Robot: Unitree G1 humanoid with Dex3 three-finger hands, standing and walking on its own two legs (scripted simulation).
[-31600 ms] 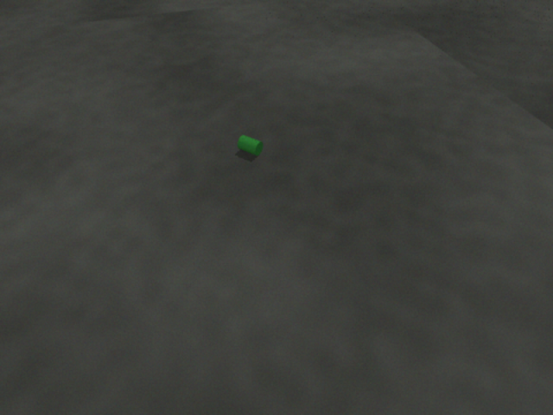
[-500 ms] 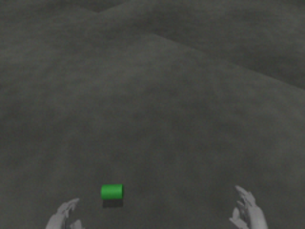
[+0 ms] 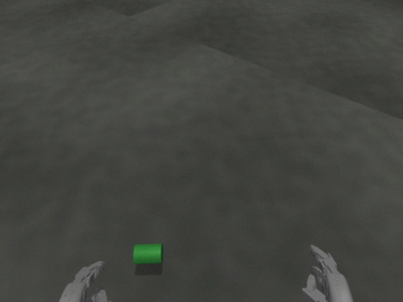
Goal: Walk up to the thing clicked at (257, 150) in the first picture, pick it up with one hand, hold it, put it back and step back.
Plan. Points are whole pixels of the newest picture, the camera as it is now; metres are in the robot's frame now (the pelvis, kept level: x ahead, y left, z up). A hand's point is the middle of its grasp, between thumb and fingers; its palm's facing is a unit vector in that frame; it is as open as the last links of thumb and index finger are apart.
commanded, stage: home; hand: left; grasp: from above
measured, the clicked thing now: (148, 253) +0.48 +0.23 -0.67
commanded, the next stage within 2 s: stand in 0.56 s
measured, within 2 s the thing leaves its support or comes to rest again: neither
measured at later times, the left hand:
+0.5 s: hand out of the picture +0.16 +0.18 -0.04, palm faces +0.05 -0.98 -0.20, open 7.4 cm
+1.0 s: hand out of the picture +0.09 +0.24 -0.11, palm faces +0.02 -0.94 -0.34, open 7.4 cm
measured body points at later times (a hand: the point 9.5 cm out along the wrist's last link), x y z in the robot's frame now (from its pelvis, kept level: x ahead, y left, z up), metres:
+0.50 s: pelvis +0.00 +0.00 +0.00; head +0.02 +0.00 +0.45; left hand +0.15 +0.23 -0.03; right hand +0.16 -0.25 -0.07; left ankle +0.01 +0.14 -0.68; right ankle -0.01 -0.15 -0.68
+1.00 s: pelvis -0.01 +0.01 +0.03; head +0.01 +0.01 +0.48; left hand +0.08 +0.29 -0.09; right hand +0.09 -0.28 -0.09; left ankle +0.01 +0.14 -0.68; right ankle -0.01 -0.15 -0.68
